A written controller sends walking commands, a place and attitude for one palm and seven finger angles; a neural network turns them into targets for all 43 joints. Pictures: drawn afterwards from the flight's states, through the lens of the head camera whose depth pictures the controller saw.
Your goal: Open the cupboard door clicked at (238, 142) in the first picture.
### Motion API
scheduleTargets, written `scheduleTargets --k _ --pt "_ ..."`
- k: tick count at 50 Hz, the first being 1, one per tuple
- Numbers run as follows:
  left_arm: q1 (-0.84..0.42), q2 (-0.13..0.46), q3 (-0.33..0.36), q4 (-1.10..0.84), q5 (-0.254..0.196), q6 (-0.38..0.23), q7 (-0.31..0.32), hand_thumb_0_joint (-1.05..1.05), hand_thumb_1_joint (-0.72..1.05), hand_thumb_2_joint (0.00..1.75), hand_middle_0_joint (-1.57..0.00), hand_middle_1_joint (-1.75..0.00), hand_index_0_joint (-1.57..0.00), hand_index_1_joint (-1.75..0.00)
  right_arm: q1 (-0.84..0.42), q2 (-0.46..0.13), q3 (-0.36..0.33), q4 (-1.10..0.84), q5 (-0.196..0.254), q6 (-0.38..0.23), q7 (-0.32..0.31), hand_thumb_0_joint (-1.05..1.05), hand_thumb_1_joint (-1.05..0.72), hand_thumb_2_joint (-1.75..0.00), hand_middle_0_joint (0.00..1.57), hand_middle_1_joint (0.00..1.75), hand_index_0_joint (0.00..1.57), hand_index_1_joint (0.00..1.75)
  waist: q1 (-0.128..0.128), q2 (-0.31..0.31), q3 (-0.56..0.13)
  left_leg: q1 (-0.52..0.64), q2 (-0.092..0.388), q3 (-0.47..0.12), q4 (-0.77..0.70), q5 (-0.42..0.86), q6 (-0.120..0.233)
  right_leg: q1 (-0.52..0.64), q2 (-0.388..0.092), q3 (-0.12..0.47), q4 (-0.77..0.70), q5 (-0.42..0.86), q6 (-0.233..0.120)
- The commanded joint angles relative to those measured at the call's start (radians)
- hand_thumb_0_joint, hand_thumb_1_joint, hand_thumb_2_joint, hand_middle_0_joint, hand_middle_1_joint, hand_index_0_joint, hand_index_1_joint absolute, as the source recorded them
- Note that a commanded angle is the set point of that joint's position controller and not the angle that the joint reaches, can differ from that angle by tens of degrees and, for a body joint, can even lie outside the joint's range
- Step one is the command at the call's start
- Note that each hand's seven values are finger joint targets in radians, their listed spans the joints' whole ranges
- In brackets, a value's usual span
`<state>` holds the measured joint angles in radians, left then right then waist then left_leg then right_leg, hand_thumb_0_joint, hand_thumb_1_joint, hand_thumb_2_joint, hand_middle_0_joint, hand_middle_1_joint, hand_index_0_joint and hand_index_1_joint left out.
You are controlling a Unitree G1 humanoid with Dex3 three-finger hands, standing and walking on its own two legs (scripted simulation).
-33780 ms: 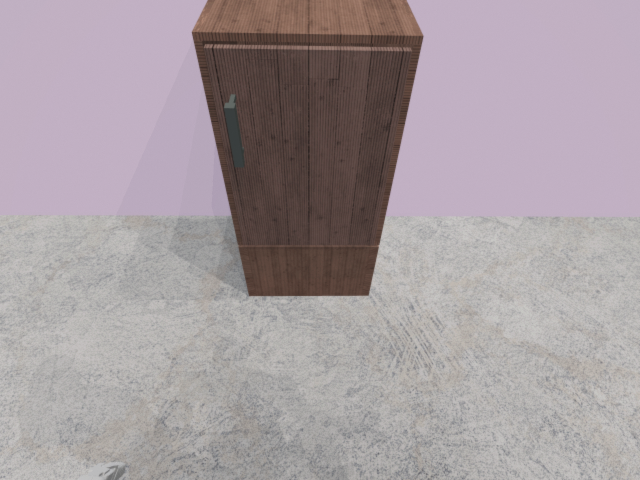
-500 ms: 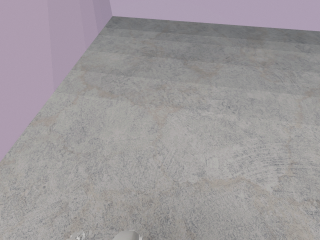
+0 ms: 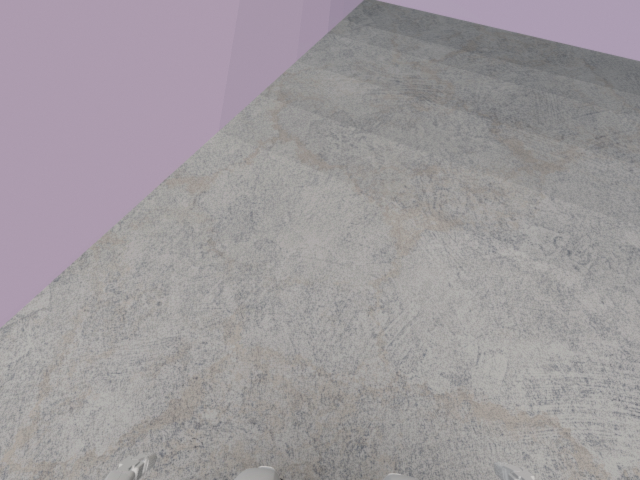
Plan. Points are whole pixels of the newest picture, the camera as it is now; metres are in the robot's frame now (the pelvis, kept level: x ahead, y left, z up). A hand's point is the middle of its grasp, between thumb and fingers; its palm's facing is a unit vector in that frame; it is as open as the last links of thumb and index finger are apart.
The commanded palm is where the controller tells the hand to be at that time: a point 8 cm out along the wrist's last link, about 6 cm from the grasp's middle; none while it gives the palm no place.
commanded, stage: turn to face it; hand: left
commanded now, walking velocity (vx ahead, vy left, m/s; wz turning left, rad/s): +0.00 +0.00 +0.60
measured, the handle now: out of the picture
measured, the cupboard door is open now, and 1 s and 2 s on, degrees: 41 41 41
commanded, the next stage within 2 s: none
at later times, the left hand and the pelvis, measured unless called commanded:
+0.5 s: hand out of the picture -0.01 +0.19 -0.18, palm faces +0.35 -0.90 -0.25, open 7.4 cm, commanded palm none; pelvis +0.02 -0.02 +0.00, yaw +19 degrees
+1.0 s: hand out of the picture +0.00 +0.12 -0.14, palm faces +0.57 -0.79 -0.25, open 7.4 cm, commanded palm none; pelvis +0.04 -0.07 +0.02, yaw +37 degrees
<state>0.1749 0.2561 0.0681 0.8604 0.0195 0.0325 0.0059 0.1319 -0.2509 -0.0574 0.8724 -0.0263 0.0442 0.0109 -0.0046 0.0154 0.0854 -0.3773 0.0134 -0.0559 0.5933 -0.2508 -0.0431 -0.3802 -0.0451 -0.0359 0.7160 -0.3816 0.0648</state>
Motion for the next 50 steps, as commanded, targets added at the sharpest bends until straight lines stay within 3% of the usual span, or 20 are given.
scheduleTargets --k 1,2,4,7,14,18,19,20,21,22,24,26,32,35,36,37,38,41,43,50 --pt "0.170 0.242 0.049 -0.058 0.020 -0.044 0.018 0.00 0.90 0.90 -0.20 -0.30 -0.20 -0.30 -0.084 -0.084 -0.048 -0.134 0.017 -0.013 0.005 0.00 -0.90 -0.90 0.20 0.30 0.20 0.30 0.088 -0.369 -0.137 -0.274 -0.091 0.063 0.368 -0.358 -0.005 0.308 -0.427 0.444 -0.475 0.218 -0.178" --pt "0.139 0.212 0.042 -0.059 0.011 -0.047 0.026 0.00 0.90 0.90 -0.20 -0.30 -0.20 -0.30 -0.087 -0.124 -0.055 -0.116 0.009 -0.007 0.004 0.00 -0.90 -0.90 0.20 0.30 0.20 0.30 0.070 -0.333 -0.123 -0.260 -0.023 -0.013 0.565 -0.358 0.011 0.233 -0.449 0.411 -0.443 0.295 -0.230" --pt "0.040 0.138 0.021 -0.074 0.006 -0.047 0.029 0.00 0.90 0.90 -0.20 -0.30 -0.20 -0.30 -0.068 -0.098 -0.052 -0.073 0.009 0.003 0.013 0.00 -0.90 -0.90 0.20 0.30 0.20 0.30 0.012 -0.247 -0.093 -0.250 0.011 0.002 0.693 -0.231 -0.007 0.203 -0.327 0.220 -0.370 0.444 -0.209" --pt "0.042 0.114 0.015 -0.076 0.008 -0.052 0.031 0.00 0.90 0.90 -0.20 -0.30 -0.20 -0.30 -0.055 -0.053 -0.036 -0.049 0.013 0.012 0.025 0.00 -0.90 -0.90 0.20 0.30 0.20 0.30 0.007 -0.215 -0.120 -0.193 0.010 0.069 0.544 -0.178 -0.027 0.265 -0.262 0.035 -0.331 0.604 -0.167" --pt "0.141 0.166 0.037 -0.024 0.011 -0.050 0.029 0.00 0.90 0.90 -0.20 -0.30 -0.20 -0.30 -0.121 -0.024 -0.017 -0.061 0.020 0.000 0.026 0.00 -0.90 -0.90 0.20 0.30 0.20 0.30 0.063 -0.228 -0.136 -0.098 -0.003 0.157 0.190 -0.210 -0.014 0.395 -0.320 -0.021 -0.270 0.774 -0.186" --pt "0.105 0.170 0.047 -0.021 0.003 -0.046 0.020 0.00 0.90 0.90 -0.20 -0.30 -0.20 -0.30 -0.034 -0.050 -0.023 -0.046 0.016 -0.010 0.020 0.00 -0.90 -0.90 0.20 0.30 0.20 0.30 0.010 -0.170 -0.163 0.103 -0.012 0.177 -0.059 -0.056 0.015 0.297 -0.317 -0.090 -0.148 0.683 -0.129" --pt "0.086 0.162 0.045 -0.029 -0.004 -0.044 0.016 0.00 0.90 0.90 -0.20 -0.30 -0.20 -0.30 0.040 -0.093 -0.035 -0.027 0.011 -0.017 0.018 0.00 -0.90 -0.90 0.20 0.30 0.20 0.30 -0.036 -0.100 -0.201 0.266 0.027 0.138 -0.162 0.107 0.041 0.193 -0.295 -0.136 -0.016 0.589 -0.082" --pt "0.079 0.100 0.037 -0.064 -0.011 -0.037 0.008 0.00 0.90 0.90 -0.20 -0.30 -0.20 -0.30 0.103 -0.208 -0.065 -0.021 -0.001 -0.024 0.011 0.00 -0.90 -0.90 0.20 0.30 0.20 0.30 -0.070 0.185 -0.241 0.450 0.286 -0.214 -0.193 0.417 0.170 -0.097 -0.155 -0.174 0.209 0.075 -0.003" --pt "-0.013 0.067 0.010 -0.113 -0.002 -0.030 0.010 0.00 0.90 0.90 -0.20 -0.30 -0.20 -0.30 0.172 -0.261 -0.075 -0.007 0.004 -0.016 0.004 0.00 -0.90 -0.90 0.20 0.30 0.20 0.30 -0.104 0.267 -0.205 0.434 0.433 -0.346 -0.210 0.682 0.287 -0.234 -0.086 -0.086 0.366 -0.286 0.014" --pt "-0.049 0.084 0.016 -0.122 0.004 -0.019 0.016 0.00 0.90 0.90 -0.20 -0.30 -0.20 -0.30 0.178 -0.242 -0.067 0.003 0.004 -0.018 -0.006 0.00 -0.90 -0.90 0.20 0.30 0.20 0.30 -0.102 0.167 -0.203 0.395 0.407 -0.318 -0.203 0.593 0.300 -0.255 -0.084 -0.005 0.424 -0.253 0.011" --pt "-0.048 0.080 0.023 -0.081 -0.001 -0.009 0.014 0.00 0.90 0.90 -0.20 -0.30 -0.20 -0.30 0.067 -0.203 -0.059 -0.026 0.002 -0.021 -0.024 0.00 -0.90 -0.90 0.20 0.30 0.20 0.30 -0.054 0.231 -0.127 0.249 0.313 -0.235 -0.231 0.461 0.253 -0.240 -0.086 0.042 0.453 -0.143 0.017" --pt "-0.005 0.075 0.024 -0.055 0.000 -0.002 0.002 0.00 0.90 0.90 -0.20 -0.30 -0.20 -0.30 0.004 -0.181 -0.048 -0.043 0.000 -0.027 -0.023 0.00 -0.90 -0.90 0.20 0.30 0.20 0.30 -0.005 0.150 -0.110 0.183 0.237 -0.147 -0.239 0.374 0.200 -0.172 -0.067 0.032 0.407 -0.056 0.018" --pt "0.009 0.055 0.017 -0.063 -0.005 -0.008 0.000 0.00 0.90 0.90 -0.20 -0.30 -0.20 -0.30 -0.005 -0.195 -0.060 -0.046 -0.004 -0.019 -0.014 0.00 -0.90 -0.90 0.20 0.30 0.20 0.30 -0.003 0.148 -0.114 0.105 0.191 -0.184 -0.221 0.238 0.185 0.015 0.011 -0.021 0.074 -0.044 0.009" --pt "0.111 0.078 0.026 -0.048 -0.007 -0.027 0.005 0.00 0.90 0.90 -0.20 -0.30 -0.20 -0.30 -0.039 -0.179 -0.064 -0.064 0.007 -0.014 -0.012 0.00 -0.90 -0.90 0.20 0.30 0.20 0.30 0.050 0.097 -0.150 -0.012 0.131 -0.185 -0.104 0.186 0.132 0.258 0.020 -0.028 -0.231 0.136 -0.003" --pt "0.161 0.154 0.041 -0.045 0.007 -0.041 0.013 0.00 0.90 0.90 -0.20 -0.30 -0.20 -0.30 -0.037 -0.130 -0.059 -0.079 0.017 -0.013 -0.005 0.00 -0.90 -0.90 0.20 0.30 0.20 0.30 0.076 -0.089 -0.173 -0.145 0.029 -0.097 0.059 -0.009 0.067 0.392 -0.149 0.146 -0.392 0.136 -0.046" --pt "0.160 0.239 0.054 -0.048 0.017 -0.044 0.021 0.00 0.90 0.90 -0.20 -0.30 -0.20 -0.30 -0.049 -0.071 -0.049 -0.105 0.018 -0.016 0.001 0.00 -0.90 -0.90 0.20 0.30 0.20 0.30 0.085 -0.362 -0.150 -0.271 -0.093 0.056 0.338 -0.356 -0.001 0.385 -0.428 0.411 -0.458 0.249 -0.170" --pt "0.137 0.213 0.044 -0.052 0.007 -0.047 0.027 0.00 0.90 0.90 -0.20 -0.30 -0.20 -0.30 -0.051 -0.120 -0.057 -0.091 0.009 -0.009 0.000 0.00 -0.90 -0.90 0.20 0.30 0.20 0.30 0.074 -0.338 -0.146 -0.248 -0.027 -0.020 0.550 -0.366 0.012 0.282 -0.455 0.401 -0.441 0.291 -0.223" --pt "-0.004 0.120 0.017 -0.084 0.004 -0.041 0.030 0.00 0.90 0.90 -0.20 -0.30 -0.20 -0.30 -0.019 -0.076 -0.050 -0.041 0.012 0.009 0.018 0.00 -0.90 -0.90 0.20 0.30 0.20 0.30 -0.007 -0.206 -0.104 -0.213 0.014 0.017 0.671 -0.188 -0.013 0.209 -0.296 0.122 -0.373 0.424 -0.186" --pt "0.008 0.114 0.015 -0.082 0.006 -0.048 0.030 0.00 0.90 0.90 -0.20 -0.30 -0.20 -0.30 -0.018 -0.060 -0.040 -0.031 0.013 0.013 0.023 0.00 -0.90 -0.90 0.20 0.30 0.20 0.30 -0.005 -0.228 -0.104 -0.190 0.017 0.060 0.566 -0.168 -0.027 0.247 -0.272 0.030 -0.357 0.529 -0.169" --pt "0.115 0.172 0.039 -0.034 0.011 -0.045 0.028 0.00 0.90 0.90 -0.20 -0.30 -0.20 -0.30 -0.093 -0.031 -0.020 -0.050 0.020 -0.002 0.026 0.00 -0.90 -0.90 0.20 0.30 0.20 0.30 0.058 -0.219 -0.132 -0.075 -0.002 0.157 0.175 -0.210 -0.014 0.366 -0.328 -0.029 -0.274 0.701 -0.185"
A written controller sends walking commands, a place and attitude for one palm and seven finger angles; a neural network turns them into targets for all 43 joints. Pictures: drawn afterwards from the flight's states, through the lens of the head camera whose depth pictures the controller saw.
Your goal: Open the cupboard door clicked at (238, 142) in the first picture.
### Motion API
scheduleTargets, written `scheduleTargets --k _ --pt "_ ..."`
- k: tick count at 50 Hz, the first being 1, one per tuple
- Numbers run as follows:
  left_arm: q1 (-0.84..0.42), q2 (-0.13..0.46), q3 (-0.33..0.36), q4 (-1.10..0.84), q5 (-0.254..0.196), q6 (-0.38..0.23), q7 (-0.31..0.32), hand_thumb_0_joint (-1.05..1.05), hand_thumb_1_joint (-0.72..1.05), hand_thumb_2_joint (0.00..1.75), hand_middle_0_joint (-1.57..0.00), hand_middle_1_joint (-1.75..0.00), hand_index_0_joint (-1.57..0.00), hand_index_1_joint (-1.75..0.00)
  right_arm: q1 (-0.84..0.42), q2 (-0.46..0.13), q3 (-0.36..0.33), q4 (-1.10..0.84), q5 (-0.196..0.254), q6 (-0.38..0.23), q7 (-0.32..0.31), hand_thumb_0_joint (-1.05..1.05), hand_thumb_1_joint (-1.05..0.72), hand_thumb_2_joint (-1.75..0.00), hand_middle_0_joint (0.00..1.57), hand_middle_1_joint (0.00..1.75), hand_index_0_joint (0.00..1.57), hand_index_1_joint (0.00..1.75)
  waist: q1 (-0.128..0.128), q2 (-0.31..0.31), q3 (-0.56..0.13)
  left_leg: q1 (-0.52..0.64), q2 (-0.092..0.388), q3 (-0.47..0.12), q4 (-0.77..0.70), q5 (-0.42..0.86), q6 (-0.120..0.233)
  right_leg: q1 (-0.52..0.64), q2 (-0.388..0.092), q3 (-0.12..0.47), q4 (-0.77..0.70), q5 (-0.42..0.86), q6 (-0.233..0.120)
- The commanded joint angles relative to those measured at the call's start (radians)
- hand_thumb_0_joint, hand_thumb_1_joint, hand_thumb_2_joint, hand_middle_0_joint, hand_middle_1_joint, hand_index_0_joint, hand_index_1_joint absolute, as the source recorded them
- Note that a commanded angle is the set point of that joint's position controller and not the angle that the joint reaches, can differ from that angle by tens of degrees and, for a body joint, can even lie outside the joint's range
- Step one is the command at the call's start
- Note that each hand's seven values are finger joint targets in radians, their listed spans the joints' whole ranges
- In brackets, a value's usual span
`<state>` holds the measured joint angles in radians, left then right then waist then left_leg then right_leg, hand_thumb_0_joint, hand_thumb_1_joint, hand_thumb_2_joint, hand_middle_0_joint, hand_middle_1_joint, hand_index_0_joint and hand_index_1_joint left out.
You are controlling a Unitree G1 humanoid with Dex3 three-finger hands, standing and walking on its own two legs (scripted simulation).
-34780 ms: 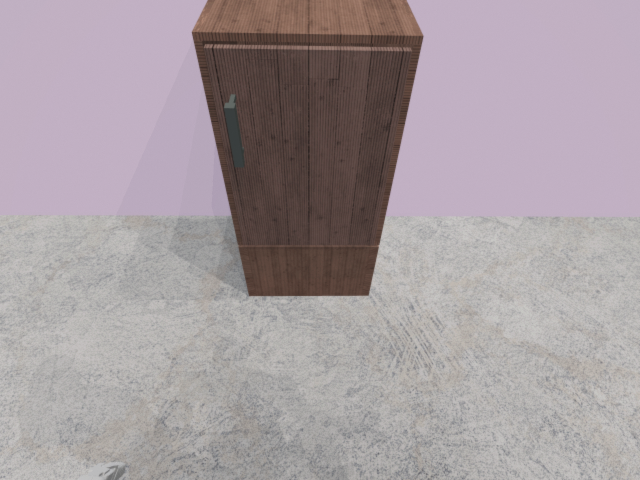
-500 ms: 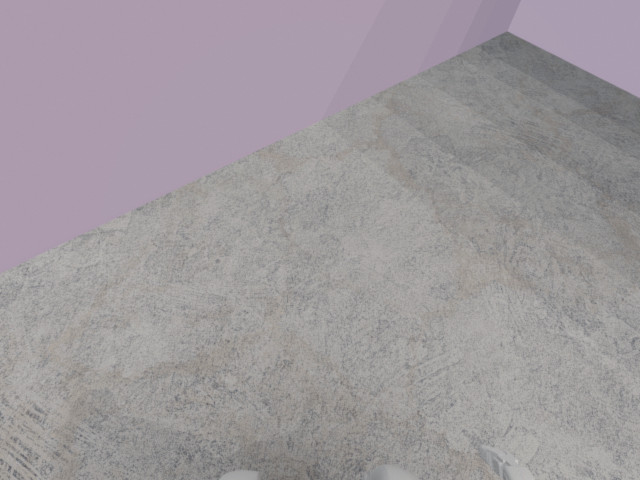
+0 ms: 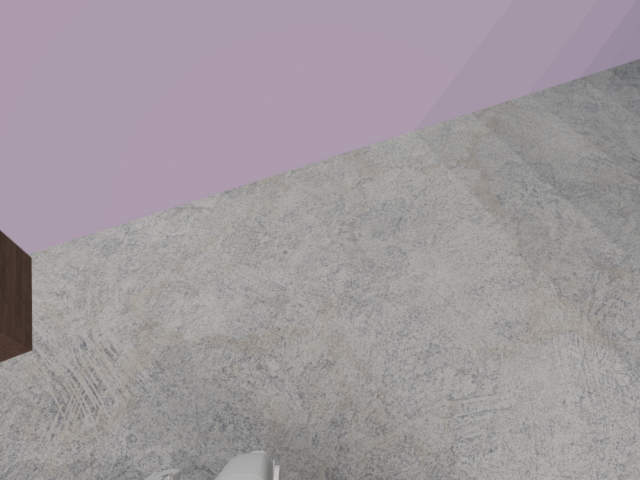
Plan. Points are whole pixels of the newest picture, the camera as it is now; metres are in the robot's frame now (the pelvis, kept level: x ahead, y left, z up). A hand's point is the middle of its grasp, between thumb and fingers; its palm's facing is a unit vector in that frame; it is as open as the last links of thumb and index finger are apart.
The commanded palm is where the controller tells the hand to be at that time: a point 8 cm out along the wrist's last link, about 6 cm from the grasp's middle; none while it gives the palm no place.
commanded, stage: turn to face it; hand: left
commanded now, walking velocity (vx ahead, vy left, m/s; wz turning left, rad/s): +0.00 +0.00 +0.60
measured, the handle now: out of the picture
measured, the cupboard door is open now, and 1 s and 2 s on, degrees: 41 41 41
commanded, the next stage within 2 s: take the last steps up to it in 1.76 s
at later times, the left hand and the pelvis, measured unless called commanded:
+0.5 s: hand out of the picture +0.06 +0.21 -0.16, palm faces +0.27 -0.91 -0.31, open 7.4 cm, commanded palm none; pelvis +0.01 -0.03 -0.02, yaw +17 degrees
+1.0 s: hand out of the picture -0.07 +0.20 -0.19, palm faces +0.59 -0.76 -0.26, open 7.4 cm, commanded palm none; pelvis +0.01 -0.01 -0.01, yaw +35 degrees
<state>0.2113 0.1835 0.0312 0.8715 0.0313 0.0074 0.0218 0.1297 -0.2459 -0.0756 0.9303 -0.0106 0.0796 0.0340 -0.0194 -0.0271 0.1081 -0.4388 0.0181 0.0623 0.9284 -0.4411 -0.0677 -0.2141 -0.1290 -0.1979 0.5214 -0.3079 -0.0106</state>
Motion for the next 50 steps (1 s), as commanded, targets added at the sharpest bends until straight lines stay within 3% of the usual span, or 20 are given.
scheduleTargets --k 1,4,6,7,9,11,17,21,22,23,24,25,29,37,40,41,42,43,44,50 --pt "0.076 0.244 0.078 -0.037 0.001 -0.019 0.010 0.00 0.90 0.90 -0.20 -0.30 -0.20 -0.30 -0.082 -0.038 -0.002 -0.108 0.006 -0.040 0.002 0.00 -0.90 -0.90 0.20 0.30 0.20 0.30 0.066 -0.180 -0.153 0.022 -0.009 0.044 -0.216 -0.003 0.016 0.183 -0.248 0.131 -0.058 0.617 -0.100" --pt "0.038 0.241 0.083 -0.047 -0.013 -0.010 -0.001 0.00 0.90 0.90 -0.20 -0.30 -0.20 -0.30 0.034 -0.090 -0.016 -0.084 -0.002 -0.049 -0.002 0.00 -0.90 -0.90 0.20 0.30 0.20 0.30 -0.010 -0.083 -0.183 0.273 -0.002 0.033 -0.467 0.233 0.047 0.020 -0.220 0.042 0.107 0.438 -0.015" --pt "-0.033 0.132 0.049 -0.124 -0.018 0.001 -0.009 0.00 0.90 0.90 -0.20 -0.30 -0.20 -0.30 0.168 -0.277 -0.061 -0.070 -0.014 -0.053 -0.016 0.00 -0.90 -0.90 0.20 0.30 0.20 0.30 -0.086 0.355 -0.214 0.471 0.413 -0.493 -0.566 0.772 0.283 -0.395 -0.007 0.045 0.523 -0.379 0.098" --pt "-0.087 0.159 0.053 -0.142 -0.008 0.011 -0.004 0.00 0.90 0.90 -0.20 -0.30 -0.20 -0.30 0.198 -0.270 -0.057 -0.054 -0.015 -0.053 -0.026 0.00 -0.90 -0.90 0.20 0.30 0.20 0.30 -0.096 0.225 -0.214 0.413 0.417 -0.482 -0.565 0.647 0.323 -0.409 0.000 0.149 0.612 -0.352 0.084" --pt "-0.094 0.149 0.060 -0.104 -0.012 0.017 -0.004 0.00 0.90 0.90 -0.20 -0.30 -0.20 -0.30 0.090 -0.222 -0.047 -0.082 -0.016 -0.056 -0.045 0.00 -0.90 -0.90 0.20 0.30 0.20 0.30 -0.050 0.285 -0.160 0.297 0.310 -0.399 -0.587 0.507 0.274 -0.419 -0.002 0.203 0.659 -0.222 0.088" --pt "-0.048 0.147 0.063 -0.069 -0.009 0.021 -0.016 0.00 0.90 0.90 -0.20 -0.30 -0.20 -0.30 0.022 -0.185 -0.032 -0.101 -0.015 -0.064 -0.046 0.00 -0.90 -0.90 0.20 0.30 0.20 0.30 0.000 0.186 -0.144 0.247 0.230 -0.294 -0.590 0.479 0.221 -0.361 0.012 0.199 0.629 -0.117 0.091" --pt "-0.057 0.127 0.052 -0.081 -0.018 0.018 -0.014 0.00 0.90 0.90 -0.20 -0.30 -0.20 -0.30 0.033 -0.195 -0.039 -0.093 -0.019 -0.060 -0.041 0.00 -0.90 -0.90 0.20 0.30 0.20 0.30 -0.003 0.177 -0.163 0.238 0.194 -0.314 -0.553 0.520 0.222 -0.215 0.078 0.164 0.332 -0.135 0.089" --pt "0.053 0.144 0.059 -0.068 -0.020 0.003 -0.010 0.00 0.90 0.90 -0.20 -0.30 -0.20 -0.30 -0.030 -0.189 -0.047 -0.115 -0.011 -0.049 -0.036 0.00 -0.90 -0.90 0.20 0.30 0.20 0.30 0.051 0.183 -0.171 0.108 0.142 -0.336 -0.473 0.440 0.179 0.027 0.119 0.138 0.026 0.020 0.074" --pt "0.091 0.180 0.068 -0.060 -0.016 -0.008 -0.004 0.00 0.90 0.90 -0.20 -0.30 -0.20 -0.30 -0.031 -0.156 -0.043 -0.124 -0.004 -0.049 -0.034 0.00 -0.90 -0.90 0.20 0.30 0.20 0.30 0.072 0.096 -0.184 0.007 0.086 -0.307 -0.391 0.329 0.133 0.161 0.054 0.194 -0.125 0.072 0.058" --pt "0.116 0.273 0.089 -0.058 0.001 -0.018 0.006 0.00 0.90 0.90 -0.20 -0.30 -0.20 -0.30 -0.015 -0.089 -0.033 -0.142 0.005 -0.050 -0.027 0.00 -0.90 -0.90 0.20 0.30 0.20 0.30 0.084 -0.189 -0.196 -0.185 -0.055 -0.153 -0.167 0.038 0.052 0.275 -0.211 0.475 -0.237 0.090 -0.031" --pt "0.095 0.310 0.082 -0.070 0.001 -0.013 0.007 0.00 0.90 0.90 -0.20 -0.30 -0.20 -0.30 -0.042 -0.098 -0.034 -0.158 -0.002 -0.050 -0.020 0.00 -0.90 -0.90 0.20 0.30 0.20 0.30 0.090 -0.261 -0.161 -0.185 -0.076 -0.096 0.098 -0.185 0.032 0.146 -0.380 0.558 -0.259 0.178 -0.140" --pt "0.064 0.259 0.074 -0.073 -0.006 -0.020 0.014 0.00 0.90 0.90 -0.20 -0.30 -0.20 -0.30 -0.047 -0.119 -0.041 -0.137 -0.009 -0.039 -0.021 0.00 -0.90 -0.90 0.20 0.30 0.20 0.30 0.070 -0.299 -0.135 -0.183 -0.031 -0.153 0.250 -0.152 0.038 0.064 -0.345 0.552 -0.255 0.200 -0.152" --pt "-0.040 0.180 0.050 -0.098 -0.008 -0.022 0.013 0.00 0.90 0.90 -0.20 -0.30 -0.20 -0.30 -0.012 -0.069 -0.025 -0.088 -0.005 -0.022 -0.001 0.00 -0.90 -0.90 0.20 0.30 0.20 0.30 0.006 -0.175 -0.103 -0.148 0.009 -0.075 0.277 0.034 0.001 0.066 -0.190 0.208 -0.179 0.404 -0.095" --pt "0.080 0.239 0.078 -0.044 0.001 -0.019 0.011 0.00 0.90 0.90 -0.20 -0.30 -0.20 -0.30 -0.098 -0.033 -0.005 -0.108 0.004 -0.034 0.003 0.00 -0.90 -0.90 0.20 0.30 0.20 0.30 0.072 -0.178 -0.137 -0.020 -0.005 0.035 -0.149 -0.027 0.011 0.193 -0.249 0.127 -0.088 0.604 -0.109" --pt "0.067 0.248 0.085 -0.038 -0.006 -0.015 0.003 0.00 0.90 0.90 -0.20 -0.30 -0.20 -0.30 -0.034 -0.052 -0.006 -0.096 0.001 -0.045 -0.002 0.00 -0.90 -0.90 0.20 0.30 0.20 0.30 0.036 -0.156 -0.172 0.129 -0.025 0.062 -0.350 0.108 0.031 0.144 -0.236 0.069 0.011 0.570 -0.059" --pt "0.051 0.239 0.084 -0.038 -0.012 -0.012 0.000 0.00 0.90 0.90 -0.20 -0.30 -0.20 -0.30 0.013 -0.080 -0.014 -0.088 -0.002 -0.049 -0.002 0.00 -0.90 -0.90 0.20 0.30 0.20 0.30 0.002 -0.104 -0.189 0.257 -0.010 0.038 -0.469 0.216 0.045 0.058 -0.220 0.040 0.110 0.496 -0.019" --pt "0.050 0.202 0.080 -0.065 -0.019 -0.007 -0.007 0.00 0.90 0.90 -0.20 -0.30 -0.20 -0.30 0.085 -0.175 -0.038 -0.078 -0.011 -0.060 -0.008 0.00 -0.90 -0.90 0.20 0.30 0.20 0.30 -0.040 0.110 -0.248 0.447 0.163 -0.187 -0.519 0.469 0.130 -0.143 -0.135 -0.014 0.308 0.238 0.047" --pt "-0.016 0.132 0.053 -0.118 -0.022 -0.003 -0.011 0.00 0.90 0.90 -0.20 -0.30 -0.20 -0.30 0.169 -0.282 -0.063 -0.066 -0.015 -0.058 -0.018 0.00 -0.90 -0.90 0.20 0.30 0.20 0.30 -0.089 0.361 -0.245 0.512 0.415 -0.499 -0.546 0.884 0.294 -0.385 -0.005 0.024 0.526 -0.383 0.101" --pt "-0.073 0.164 0.053 -0.137 -0.009 0.012 -0.001 0.00 0.90 0.90 -0.20 -0.30 -0.20 -0.30 0.212 -0.278 -0.057 -0.044 -0.012 -0.054 -0.026 0.00 -0.90 -0.90 0.20 0.30 0.20 0.30 -0.099 0.217 -0.250 0.474 0.426 -0.474 -0.533 0.787 0.335 -0.403 -0.001 0.145 0.617 -0.375 0.082" --pt "-0.037 0.146 0.060 -0.061 -0.014 0.023 -0.014 0.00 0.90 0.90 -0.20 -0.30 -0.20 -0.30 0.032 -0.183 -0.025 -0.092 -0.014 -0.069 -0.048 0.00 -0.90 -0.90 0.20 0.30 0.20 0.30 0.005 0.160 -0.155 0.298 0.214 -0.274 -0.568 0.624 0.224 -0.334 0.025 0.194 0.571 -0.112 0.097"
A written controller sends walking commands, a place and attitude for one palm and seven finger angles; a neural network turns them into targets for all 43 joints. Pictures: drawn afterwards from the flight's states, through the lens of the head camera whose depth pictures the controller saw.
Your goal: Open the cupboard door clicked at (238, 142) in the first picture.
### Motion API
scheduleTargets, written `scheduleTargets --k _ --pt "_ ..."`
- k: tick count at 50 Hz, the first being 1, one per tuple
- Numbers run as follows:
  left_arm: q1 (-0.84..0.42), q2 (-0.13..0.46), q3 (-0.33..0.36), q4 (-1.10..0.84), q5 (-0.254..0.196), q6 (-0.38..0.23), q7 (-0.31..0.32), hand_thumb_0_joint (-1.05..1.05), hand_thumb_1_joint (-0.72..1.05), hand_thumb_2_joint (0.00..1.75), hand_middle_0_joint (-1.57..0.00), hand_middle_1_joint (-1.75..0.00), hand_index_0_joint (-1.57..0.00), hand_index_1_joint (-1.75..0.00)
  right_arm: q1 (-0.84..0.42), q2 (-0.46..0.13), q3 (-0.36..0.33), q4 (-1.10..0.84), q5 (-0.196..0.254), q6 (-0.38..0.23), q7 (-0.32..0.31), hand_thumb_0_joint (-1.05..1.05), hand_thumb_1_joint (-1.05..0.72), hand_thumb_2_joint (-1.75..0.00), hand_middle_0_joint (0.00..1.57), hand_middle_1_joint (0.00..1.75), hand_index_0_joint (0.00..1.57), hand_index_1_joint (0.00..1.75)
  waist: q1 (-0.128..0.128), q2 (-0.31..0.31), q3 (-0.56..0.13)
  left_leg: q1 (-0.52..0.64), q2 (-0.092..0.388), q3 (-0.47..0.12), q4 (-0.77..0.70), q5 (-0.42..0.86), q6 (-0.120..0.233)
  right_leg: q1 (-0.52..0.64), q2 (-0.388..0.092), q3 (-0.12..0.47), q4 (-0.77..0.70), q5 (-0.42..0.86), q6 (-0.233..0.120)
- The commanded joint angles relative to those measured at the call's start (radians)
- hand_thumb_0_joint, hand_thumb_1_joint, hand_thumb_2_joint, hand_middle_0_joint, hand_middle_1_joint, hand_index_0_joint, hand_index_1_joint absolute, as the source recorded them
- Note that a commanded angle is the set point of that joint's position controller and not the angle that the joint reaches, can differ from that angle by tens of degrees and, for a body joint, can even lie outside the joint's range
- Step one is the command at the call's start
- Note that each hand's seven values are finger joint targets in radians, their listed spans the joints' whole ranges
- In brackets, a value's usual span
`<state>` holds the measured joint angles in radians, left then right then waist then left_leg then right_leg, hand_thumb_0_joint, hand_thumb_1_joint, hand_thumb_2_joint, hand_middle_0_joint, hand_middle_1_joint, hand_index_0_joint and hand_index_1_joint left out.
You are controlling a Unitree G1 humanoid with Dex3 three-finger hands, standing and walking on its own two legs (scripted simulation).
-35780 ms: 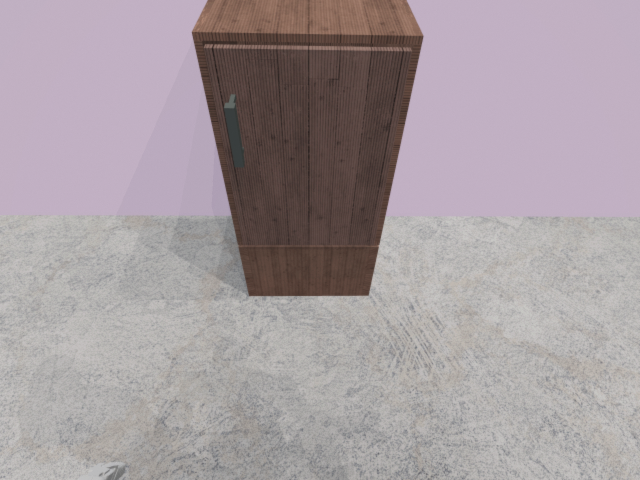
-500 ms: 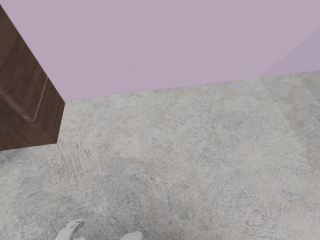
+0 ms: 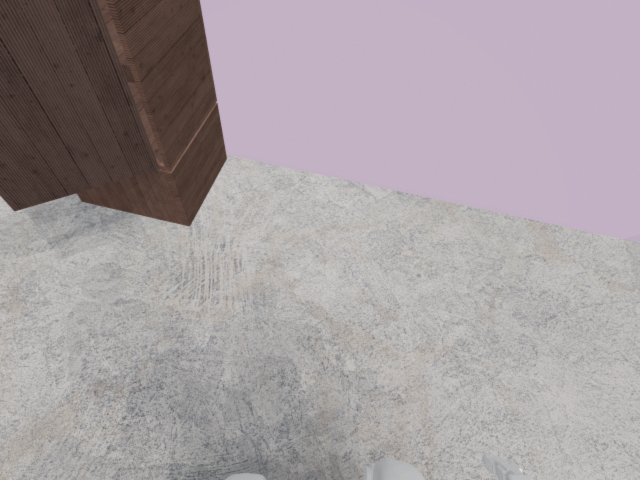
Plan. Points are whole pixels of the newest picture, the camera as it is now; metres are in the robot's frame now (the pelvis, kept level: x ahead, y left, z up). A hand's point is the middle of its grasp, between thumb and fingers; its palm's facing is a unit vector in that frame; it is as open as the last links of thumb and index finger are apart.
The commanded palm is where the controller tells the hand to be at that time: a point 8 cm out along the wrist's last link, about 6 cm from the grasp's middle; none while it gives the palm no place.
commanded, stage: turn to face it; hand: left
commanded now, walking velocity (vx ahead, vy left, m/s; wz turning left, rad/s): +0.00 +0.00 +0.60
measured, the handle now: out of the picture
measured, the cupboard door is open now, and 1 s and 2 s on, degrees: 41 41 41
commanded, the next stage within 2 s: take the last steps up to it in 0.76 s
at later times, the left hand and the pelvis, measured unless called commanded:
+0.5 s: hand out of the picture +0.03 +0.15 -0.15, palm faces +0.29 -0.93 -0.23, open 7.4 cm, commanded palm none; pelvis +0.01 -0.05 +0.01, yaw +18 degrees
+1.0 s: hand out of the picture -0.01 +0.16 -0.16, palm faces +0.46 -0.85 -0.26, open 7.4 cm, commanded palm none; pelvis +0.01 -0.05 +0.00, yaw +27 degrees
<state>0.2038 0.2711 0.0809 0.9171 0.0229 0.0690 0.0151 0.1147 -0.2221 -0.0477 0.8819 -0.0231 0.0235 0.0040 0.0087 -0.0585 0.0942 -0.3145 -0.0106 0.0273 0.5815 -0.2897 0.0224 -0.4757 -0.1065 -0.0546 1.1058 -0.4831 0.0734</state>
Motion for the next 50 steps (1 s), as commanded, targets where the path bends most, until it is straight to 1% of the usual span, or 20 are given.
scheduleTargets --k 1,7,10,11,12,13,15,18,24,28,29,30,31,37,43,46,47,48,49,50 --pt "-0.034 0.055 0.008 -0.109 -0.007 -0.039 -0.008 0.00 0.90 0.90 -0.20 -0.30 -0.20 -0.30 0.051 -0.207 -0.054 -0.042 -0.001 -0.013 -0.017 0.00 -0.90 -0.90 0.20 0.30 0.20 0.30 -0.023 0.180 -0.145 0.168 0.238 -0.243 -0.223 0.450 0.135 -0.052 0.012 0.047 -0.055 0.062 0.013" --pt "-0.035 0.043 0.002 -0.133 -0.010 -0.046 -0.005 0.00 0.90 0.90 -0.20 -0.30 -0.20 -0.30 0.030 -0.217 -0.069 -0.047 -0.006 0.001 -0.009 0.00 -0.90 -0.90 0.20 0.30 0.20 0.30 -0.021 0.236 -0.144 0.084 0.204 -0.319 -0.196 0.355 0.128 0.118 0.082 0.014 -0.350 0.058 0.000" --pt "0.071 0.077 0.014 -0.112 -0.012 -0.067 0.002 0.00 0.90 0.90 -0.20 -0.30 -0.20 -0.30 -0.005 -0.192 -0.072 -0.064 0.007 0.005 -0.006 0.00 -0.90 -0.90 0.20 0.30 0.20 0.30 0.037 0.155 -0.173 -0.062 0.129 -0.309 -0.072 0.269 0.060 0.387 0.068 0.022 -0.677 0.258 -0.015" --pt "0.111 0.162 0.031 -0.109 0.004 -0.078 0.013 0.00 0.90 0.90 -0.20 -0.30 -0.20 -0.30 0.005 -0.136 -0.066 -0.077 0.017 0.005 0.002 0.00 -0.90 -0.90 0.20 0.30 0.20 0.30 0.056 -0.069 -0.192 -0.240 0.023 -0.204 0.108 0.022 -0.008 0.538 -0.141 0.238 -0.803 0.274 -0.073" --pt "0.105 0.218 0.035 -0.115 0.011 -0.078 0.016 0.00 0.90 0.90 -0.20 -0.30 -0.20 -0.30 -0.015 -0.107 -0.061 -0.101 0.015 0.003 0.007 0.00 -0.90 -0.90 0.20 0.30 0.20 0.30 0.063 -0.251 -0.158 -0.314 -0.076 -0.060 0.376 -0.329 -0.062 0.470 -0.383 0.431 -0.845 0.386 -0.202" --pt "0.074 0.182 0.027 -0.117 0.003 -0.082 0.022 0.00 0.90 0.90 -0.20 -0.30 -0.20 -0.30 -0.012 -0.146 -0.067 -0.084 0.005 0.013 0.007 0.00 -0.90 -0.90 0.20 0.30 0.20 0.30 0.043 -0.221 -0.142 -0.299 -0.012 -0.119 0.561 -0.310 -0.053 0.376 -0.378 0.401 -0.827 0.408 -0.243" --pt "-0.023 0.117 0.007 -0.137 -0.002 -0.078 0.021 0.00 0.90 0.90 -0.20 -0.30 -0.20 -0.30 -0.006 -0.126 -0.066 -0.047 0.005 0.027 0.017 0.00 -0.90 -0.90 0.20 0.30 0.20 0.30 -0.009 -0.153 -0.084 -0.299 0.026 -0.094 0.694 -0.178 -0.071 0.311 -0.262 0.222 -0.789 0.469 -0.216" --pt "-0.033 0.096 0.002 -0.139 0.002 -0.083 0.021 0.00 0.90 0.90 -0.20 -0.30 -0.20 -0.30 0.004 -0.085 -0.051 -0.031 0.008 0.035 0.030 0.00 -0.90 -0.90 0.20 0.30 0.20 0.30 -0.020 -0.135 -0.089 -0.234 0.032 -0.028 0.570 -0.129 -0.089 0.312 -0.207 0.055 -0.764 0.576 -0.180" --pt "0.086 0.152 0.024 -0.078 0.009 -0.083 0.018 0.00 0.90 0.90 -0.20 -0.30 -0.20 -0.30 -0.057 -0.051 -0.027 -0.039 0.017 0.017 0.027 0.00 -0.90 -0.90 0.20 0.30 0.20 0.30 0.041 -0.149 -0.128 -0.132 0.010 0.056 0.191 -0.183 -0.077 0.451 -0.249 0.021 -0.672 0.800 -0.196" --pt "0.059 0.145 0.027 -0.062 -0.006 -0.076 0.009 0.00 0.90 0.90 -0.20 -0.30 -0.20 -0.30 0.052 -0.091 -0.033 -0.002 0.012 0.000 0.018 0.00 -0.90 -0.90 0.20 0.30 0.20 0.30 -0.027 -0.083 -0.159 0.144 0.012 0.061 -0.147 0.091 -0.044 0.317 -0.207 -0.057 -0.509 0.685 -0.101" --pt "0.067 0.097 0.021 -0.083 -0.013 -0.069 0.005 0.00 0.90 0.90 -0.20 -0.30 -0.20 -0.30 0.097 -0.179 -0.052 0.003 0.002 -0.011 0.014 0.00 -0.90 -0.90 0.20 0.30 0.20 0.30 -0.050 0.134 -0.209 0.307 0.194 -0.160 -0.188 0.338 0.032 0.129 -0.121 -0.119 -0.342 0.405 -0.038" --pt "0.030 0.029 -0.008 -0.121 -0.016 -0.062 0.001 0.00 0.90 0.90 -0.20 -0.30 -0.20 -0.30 0.158 -0.267 -0.071 0.009 -0.002 -0.007 0.004 0.00 -0.90 -0.90 0.20 0.30 0.20 0.30 -0.083 0.365 -0.203 0.344 0.421 -0.413 -0.210 0.703 0.188 -0.054 -0.016 -0.095 -0.165 -0.174 0.007" --pt "-0.032 0.052 -0.013 -0.126 -0.003 -0.046 0.011 0.00 0.90 0.90 -0.20 -0.30 -0.20 -0.30 0.192 -0.258 -0.065 0.026 -0.002 -0.003 -0.007 0.00 -0.90 -0.90 0.20 0.30 0.20 0.30 -0.102 0.277 -0.198 0.288 0.432 -0.404 -0.210 0.627 0.227 -0.049 -0.016 0.004 -0.057 -0.190 -0.010" --pt "0.017 0.025 -0.005 -0.039 -0.008 -0.038 -0.008 0.00 0.90 0.90 -0.20 -0.30 -0.20 -0.30 0.046 -0.170 -0.033 0.002 -0.002 -0.018 -0.030 0.00 -0.90 -0.90 0.20 0.30 0.20 0.30 -0.015 0.197 -0.141 0.173 0.257 -0.191 -0.234 0.496 0.147 0.003 0.017 0.030 -0.073 0.029 -0.009" --pt "0.012 0.004 -0.017 -0.036 -0.010 -0.044 -0.004 0.00 0.90 0.90 -0.20 -0.30 -0.20 -0.30 0.058 -0.169 -0.038 0.018 -0.005 -0.010 -0.025 0.00 -0.90 -0.90 0.20 0.30 0.20 0.30 -0.022 0.216 -0.144 0.142 0.242 -0.235 -0.232 0.394 0.146 0.130 0.062 -0.001 -0.331 0.031 -0.018" --pt "0.111 0.016 -0.008 -0.007 -0.007 -0.064 -0.009 0.00 0.90 0.90 -0.20 -0.30 -0.20 -0.30 0.035 -0.159 -0.038 0.020 0.004 -0.006 -0.017 0.00 -0.90 -0.90 0.20 0.30 0.20 0.30 0.028 0.193 -0.149 -0.002 0.172 -0.218 -0.181 0.053 0.097 0.357 0.085 -0.031 -0.596 0.172 -0.026" --pt "0.161 0.052 0.003 0.008 0.001 -0.075 -0.006 0.00 0.90 0.90 -0.20 -0.30 -0.20 -0.30 0.028 -0.119 -0.037 0.014 0.009 -0.006 -0.012 0.00 -0.90 -0.90 0.20 0.30 0.20 0.30 0.058 0.086 -0.134 -0.129 0.095 -0.168 -0.070 -0.115 0.052 0.481 0.014 0.044 -0.737 0.115 -0.045" --pt "0.202 0.144 0.024 0.012 0.016 -0.084 -0.001 0.00 0.90 0.90 -0.20 -0.30 -0.20 -0.30 0.030 -0.052 -0.025 -0.012 0.016 -0.009 -0.002 0.00 -0.90 -0.90 0.20 0.30 0.20 0.30 0.076 -0.206 -0.100 -0.357 -0.035 -0.037 0.174 -0.286 -0.016 0.570 -0.241 0.377 -0.890 -0.116 -0.136" --pt "0.209 0.183 0.022 -0.001 0.007 -0.080 -0.002 0.00 0.90 0.90 -0.20 -0.30 -0.20 -0.30 -0.048 -0.097 -0.030 -0.046 0.000 -0.006 0.008 0.00 -0.90 -0.90 0.20 0.30 0.20 0.30 0.109 -0.220 -0.017 -0.403 -0.026 -0.056 0.404 -0.308 -0.028 0.424 -0.385 0.524 -0.988 -0.192 -0.218" --pt "0.176 0.155 0.018 -0.005 0.003 -0.094 0.002 0.00 0.90 0.90 -0.20 -0.30 -0.20 -0.30 -0.060 -0.113 -0.042 -0.036 -0.004 0.002 0.013 0.00 -0.90 -0.90 0.20 0.30 0.20 0.30 0.075 -0.203 0.021 -0.401 0.012 -0.118 0.531 -0.205 -0.027 0.317 -0.367 0.565 -1.015 -0.256 -0.222"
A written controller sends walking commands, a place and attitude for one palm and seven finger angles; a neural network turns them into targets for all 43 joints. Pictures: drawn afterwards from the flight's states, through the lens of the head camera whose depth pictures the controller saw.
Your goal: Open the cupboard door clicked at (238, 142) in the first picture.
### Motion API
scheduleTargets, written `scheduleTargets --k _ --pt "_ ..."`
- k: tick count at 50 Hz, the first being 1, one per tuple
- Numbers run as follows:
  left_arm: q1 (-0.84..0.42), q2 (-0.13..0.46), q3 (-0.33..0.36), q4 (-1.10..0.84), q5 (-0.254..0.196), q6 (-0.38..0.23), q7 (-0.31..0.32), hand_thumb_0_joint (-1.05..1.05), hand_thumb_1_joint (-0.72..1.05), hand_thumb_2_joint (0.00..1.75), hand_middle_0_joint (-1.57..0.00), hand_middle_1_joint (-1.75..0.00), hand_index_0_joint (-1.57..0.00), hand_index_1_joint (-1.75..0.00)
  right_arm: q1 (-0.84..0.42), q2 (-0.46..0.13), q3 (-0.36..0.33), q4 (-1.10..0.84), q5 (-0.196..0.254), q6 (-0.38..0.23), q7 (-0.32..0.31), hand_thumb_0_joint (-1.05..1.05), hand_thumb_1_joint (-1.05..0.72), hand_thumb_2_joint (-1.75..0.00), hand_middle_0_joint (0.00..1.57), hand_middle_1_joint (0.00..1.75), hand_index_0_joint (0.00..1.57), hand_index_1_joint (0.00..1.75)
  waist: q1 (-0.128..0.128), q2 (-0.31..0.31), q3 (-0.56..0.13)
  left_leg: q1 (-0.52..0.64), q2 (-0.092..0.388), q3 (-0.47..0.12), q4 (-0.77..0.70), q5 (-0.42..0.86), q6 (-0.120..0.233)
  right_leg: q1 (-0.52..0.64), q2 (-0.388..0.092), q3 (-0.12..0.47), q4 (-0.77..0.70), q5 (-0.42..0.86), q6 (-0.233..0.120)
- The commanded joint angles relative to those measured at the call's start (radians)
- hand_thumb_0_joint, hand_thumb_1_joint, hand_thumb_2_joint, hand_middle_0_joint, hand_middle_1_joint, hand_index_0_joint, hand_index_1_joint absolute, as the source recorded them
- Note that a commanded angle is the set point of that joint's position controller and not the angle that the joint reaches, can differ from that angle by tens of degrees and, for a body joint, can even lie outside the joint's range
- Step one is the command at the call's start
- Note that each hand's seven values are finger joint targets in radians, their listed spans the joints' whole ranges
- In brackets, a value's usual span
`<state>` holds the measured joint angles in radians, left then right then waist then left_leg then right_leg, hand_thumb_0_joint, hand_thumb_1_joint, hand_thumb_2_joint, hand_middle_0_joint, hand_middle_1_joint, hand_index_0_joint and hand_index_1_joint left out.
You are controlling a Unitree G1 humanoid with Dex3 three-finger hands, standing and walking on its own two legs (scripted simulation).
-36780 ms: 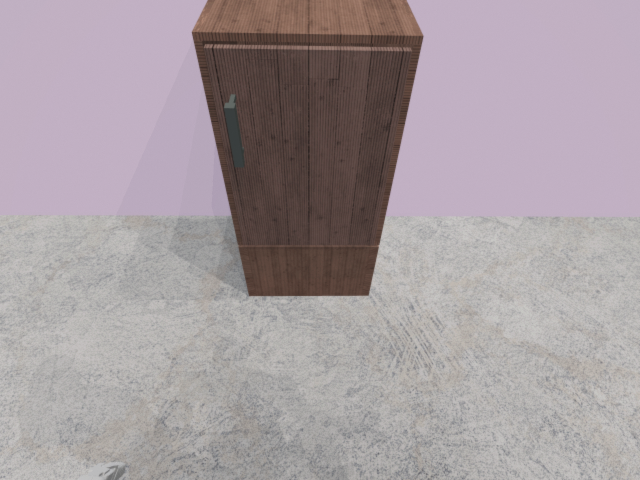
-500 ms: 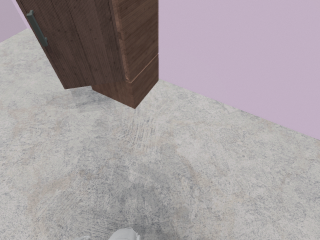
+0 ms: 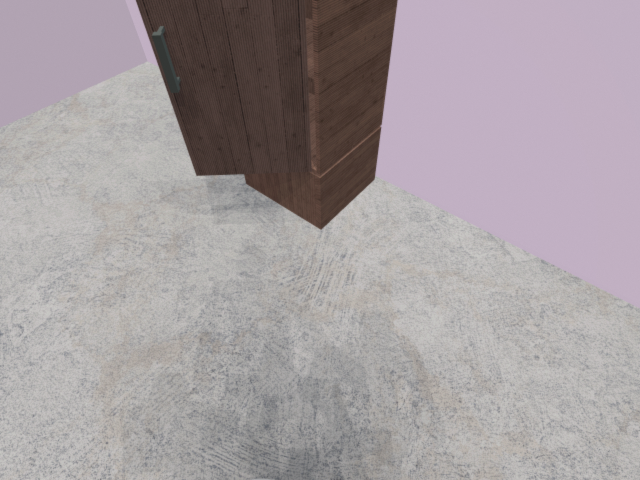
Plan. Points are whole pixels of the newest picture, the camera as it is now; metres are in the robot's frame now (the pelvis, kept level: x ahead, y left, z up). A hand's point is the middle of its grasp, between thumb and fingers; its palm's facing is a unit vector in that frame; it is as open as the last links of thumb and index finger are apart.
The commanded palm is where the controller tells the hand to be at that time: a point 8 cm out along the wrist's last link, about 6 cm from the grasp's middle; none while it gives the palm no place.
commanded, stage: take the last steps up to it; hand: left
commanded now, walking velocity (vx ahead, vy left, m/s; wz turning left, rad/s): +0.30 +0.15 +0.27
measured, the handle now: (168, 60) +1.06 +0.47 -0.01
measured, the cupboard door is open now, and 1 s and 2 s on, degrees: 41 41 41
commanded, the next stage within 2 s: come to a stop and stand still in 1.38 s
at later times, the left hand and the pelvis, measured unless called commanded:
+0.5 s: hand out of the picture +0.03 +0.26 -0.18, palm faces +0.19 -0.96 -0.18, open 7.4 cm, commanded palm none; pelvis +0.12 +0.09 -0.01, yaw +7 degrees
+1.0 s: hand (183, 322) +0.38 +0.27 -0.15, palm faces +0.06 -0.98 -0.19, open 7.4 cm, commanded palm none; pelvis +0.29 +0.10 +0.01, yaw +4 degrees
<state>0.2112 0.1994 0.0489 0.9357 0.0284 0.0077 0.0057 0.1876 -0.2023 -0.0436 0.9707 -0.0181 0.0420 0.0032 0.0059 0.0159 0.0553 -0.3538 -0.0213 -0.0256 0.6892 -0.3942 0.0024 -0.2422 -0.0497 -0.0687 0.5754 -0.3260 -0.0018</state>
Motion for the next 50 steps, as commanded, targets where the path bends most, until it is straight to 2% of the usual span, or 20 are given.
scheduleTargets --k 1,2,4,11,15,16,18,19,20,21,22,24,27,39,42,43,44,45,47,50 --pt "0.106 0.196 0.047 -0.030 -0.003 -0.036 0.015 0.00 0.90 0.90 -0.20 -0.30 -0.20 -0.30 -0.102 -0.136 -0.053 -0.108 -0.010 -0.012 0.020 0.00 -0.90 -0.90 0.20 0.30 0.20 0.30 0.038 -0.253 0.080 -0.372 0.056 -0.066 0.481 -0.019 -0.010 0.067 -0.402 0.492 -0.479 -0.405 -0.128" --pt "0.062 0.160 0.038 -0.037 -0.005 -0.047 0.012 0.00 0.90 0.90 -0.20 -0.30 -0.20 -0.30 -0.082 -0.125 -0.052 -0.085 -0.012 -0.013 0.028 0.00 -0.90 -0.90 0.20 0.30 0.20 0.30 0.015 -0.213 0.094 -0.355 0.077 -0.050 0.492 0.072 -0.024 0.059 -0.343 0.342 -0.459 -0.264 -0.098" --pt "0.093 0.126 0.032 -0.021 -0.008 -0.065 0.010 0.00 0.90 0.90 -0.20 -0.30 -0.20 -0.30 -0.060 -0.089 -0.043 -0.061 -0.009 -0.015 0.038 0.00 -0.90 -0.90 0.20 0.30 0.20 0.30 0.015 -0.180 0.064 -0.325 0.080 -0.007 0.466 0.151 -0.044 0.099 -0.283 0.172 -0.420 -0.016 -0.072" --pt "0.245 0.126 0.032 0.086 0.002 -0.086 0.014 0.00 0.90 0.90 -0.20 -0.30 -0.20 -0.30 -0.132 -0.038 -0.025 -0.070 -0.001 -0.027 0.050 0.00 -0.90 -0.90 0.20 0.30 0.20 0.30 0.058 -0.192 0.039 -0.340 0.093 0.082 0.215 0.146 -0.052 0.275 -0.311 0.044 -0.364 0.290 -0.088" --pt "0.232 0.149 0.035 0.104 0.006 -0.077 0.013 0.00 0.90 0.90 -0.20 -0.30 -0.20 -0.30 -0.152 -0.026 -0.009 -0.078 0.003 -0.047 0.057 0.00 -0.90 -0.90 0.20 0.30 0.20 0.30 0.055 -0.231 0.056 -0.165 0.065 0.136 -0.013 0.118 -0.022 0.200 -0.314 -0.005 -0.311 0.341 -0.078" --pt "0.223 0.152 0.038 0.109 0.007 -0.074 0.012 0.00 0.90 0.90 -0.20 -0.30 -0.20 -0.30 -0.123 -0.031 -0.011 -0.071 0.002 -0.054 0.055 0.00 -0.90 -0.90 0.20 0.30 0.20 0.30 0.041 -0.223 0.037 -0.080 0.048 0.154 -0.065 0.105 -0.012 0.175 -0.307 -0.013 -0.273 0.346 -0.071" --pt "0.181 0.149 0.039 0.103 0.000 -0.068 0.008 0.00 0.90 0.90 -0.20 -0.30 -0.20 -0.30 0.090 -0.084 -0.021 -0.003 -0.005 -0.071 0.037 0.00 -0.90 -0.90 0.20 0.30 0.20 0.30 -0.066 -0.132 -0.050 0.253 0.003 0.199 -0.208 0.162 0.009 0.050 -0.240 -0.092 -0.047 0.406 -0.036" --pt "0.203 0.096 0.031 0.086 -0.008 -0.061 0.000 0.00 0.90 0.90 -0.20 -0.30 -0.20 -0.30 0.252 -0.191 -0.048 0.036 -0.015 -0.079 0.020 0.00 -0.90 -0.90 0.20 0.30 0.20 0.30 -0.124 0.093 -0.180 0.498 0.170 0.000 -0.223 0.170 0.061 -0.111 -0.149 -0.147 0.220 0.172 0.003" --pt "0.188 0.038 0.016 0.048 -0.017 -0.057 -0.005 0.00 0.90 0.90 -0.20 -0.30 -0.20 -0.30 0.367 -0.284 -0.074 0.059 -0.017 -0.077 -0.001 0.00 -0.90 -0.90 0.20 0.30 0.20 0.30 -0.153 0.297 -0.235 0.580 0.390 -0.356 -0.359 0.153 0.163 -0.325 -0.012 -0.126 0.510 -0.303 0.030" --pt "0.103 0.042 0.010 0.010 -0.011 -0.056 0.002 0.00 0.90 0.90 -0.20 -0.30 -0.20 -0.30 0.358 -0.287 -0.070 0.064 -0.013 -0.070 -0.008 0.00 -0.90 -0.90 0.20 0.30 0.20 0.30 -0.147 0.177 -0.203 0.482 0.444 -0.394 -0.412 0.063 0.211 -0.377 -0.031 -0.014 0.669 -0.312 -0.009" --pt "0.071 0.015 0.005 0.011 -0.013 -0.055 0.005 0.00 0.90 0.90 -0.20 -0.30 -0.20 -0.30 0.265 -0.254 -0.064 0.044 -0.011 -0.075 -0.019 0.00 -0.90 -0.90 0.20 0.30 0.20 0.30 -0.111 0.207 -0.164 0.408 0.433 -0.368 -0.438 -0.004 0.215 -0.443 -0.058 0.029 0.744 -0.228 -0.016" --pt "0.060 0.033 0.014 0.040 -0.005 -0.048 -0.010 0.00 0.90 0.90 -0.20 -0.30 -0.20 -0.30 0.147 -0.132 -0.031 0.013 -0.010 -0.088 -0.022 0.00 -0.90 -0.90 0.20 0.30 0.20 0.30 -0.058 0.144 -0.029 0.209 0.359 -0.212 -0.482 0.032 0.175 -0.408 -0.106 0.050 0.716 -0.070 -0.015" --pt "0.131 0.007 0.012 0.072 -0.001 -0.030 -0.016 0.00 0.90 0.90 -0.20 -0.30 -0.20 -0.30 0.121 -0.088 -0.016 0.022 -0.007 -0.111 -0.025 0.00 -0.90 -0.90 0.20 0.30 0.20 0.30 0.002 0.083 -0.038 0.162 0.317 -0.065 -0.505 0.206 0.165 -0.322 -0.102 0.037 0.604 -0.002 -0.002" --pt "-0.111 0.017 0.011 -0.046 -0.001 -0.027 -0.026 0.00 0.90 0.90 -0.20 -0.30 -0.20 -0.30 0.208 -0.096 -0.017 0.087 -0.017 -0.110 -0.018 0.00 -0.90 -0.90 0.20 0.30 0.20 0.30 -0.018 0.022 0.051 0.207 0.308 0.012 -0.492 0.268 0.179 -0.193 -0.048 -0.011 0.105 0.069 -0.006" --pt "0.019 0.049 0.022 -0.004 0.000 -0.042 -0.023 0.00 0.90 0.90 -0.20 -0.30 -0.20 -0.30 0.208 -0.083 -0.011 0.105 -0.011 -0.104 -0.018 0.00 -0.90 -0.90 0.20 0.30 0.20 0.30 0.041 -0.011 -0.014 0.171 0.222 0.085 -0.267 0.355 0.109 0.066 -0.001 -0.044 -0.069 0.130 -0.032" --pt "0.143 0.107 0.037 0.033 0.003 -0.054 -0.017 0.00 0.90 0.90 -0.20 -0.30 -0.20 -0.30 0.206 -0.062 -0.007 0.096 0.000 -0.109 -0.014 0.00 -0.90 -0.90 0.20 0.30 0.20 0.30 0.091 -0.108 -0.083 0.020 0.148 0.146 -0.055 0.332 0.066 0.304 -0.102 0.100 -0.108 0.133 -0.084" --pt "0.280 0.201 0.059 0.077 -0.001 -0.061 -0.009 0.00 0.90 0.90 -0.20 -0.30 -0.20 -0.30 0.206 -0.029 -0.003 0.070 0.007 -0.114 -0.005 0.00 -0.90 -0.90 0.20 0.30 0.20 0.30 0.119 -0.311 -0.152 -0.222 0.022 0.223 0.226 -0.018 0.013 0.519 -0.339 0.429 -0.219 0.215 -0.194" --pt "0.307 0.214 0.063 0.086 -0.016 -0.069 -0.002 0.00 0.90 0.90 -0.20 -0.30 -0.20 -0.30 0.145 -0.076 -0.009 0.052 0.006 -0.106 -0.006 0.00 -0.90 -0.90 0.20 0.30 0.20 0.30 0.140 -0.360 -0.169 -0.277 0.029 0.106 0.441 -0.197 0.012 0.472 -0.407 0.559 -0.296 0.279 -0.248" --pt "0.165 0.132 0.040 0.052 -0.015 -0.065 0.012 0.00 0.90 0.90 -0.20 -0.30 -0.20 -0.30 0.057 -0.045 -0.017 0.039 0.004 -0.097 -0.006 0.00 -0.90 -0.90 0.20 0.30 0.20 0.30 0.078 -0.115 -0.031 -0.325 0.109 0.012 0.503 -0.037 0.003 0.289 -0.359 0.384 -0.314 0.277 -0.223" --pt "0.103 0.063 0.017 0.050 -0.012 -0.083 0.008 0.00 0.90 0.90 -0.20 -0.30 -0.20 -0.30 0.128 0.007 -0.010 0.075 -0.006 -0.070 0.004 0.00 -0.90 -0.90 0.20 0.30 0.20 0.30 0.003 -0.133 -0.009 -0.197 0.133 0.049 0.364 0.091 -0.027 0.106 -0.255 0.146 -0.367 0.293 -0.152"
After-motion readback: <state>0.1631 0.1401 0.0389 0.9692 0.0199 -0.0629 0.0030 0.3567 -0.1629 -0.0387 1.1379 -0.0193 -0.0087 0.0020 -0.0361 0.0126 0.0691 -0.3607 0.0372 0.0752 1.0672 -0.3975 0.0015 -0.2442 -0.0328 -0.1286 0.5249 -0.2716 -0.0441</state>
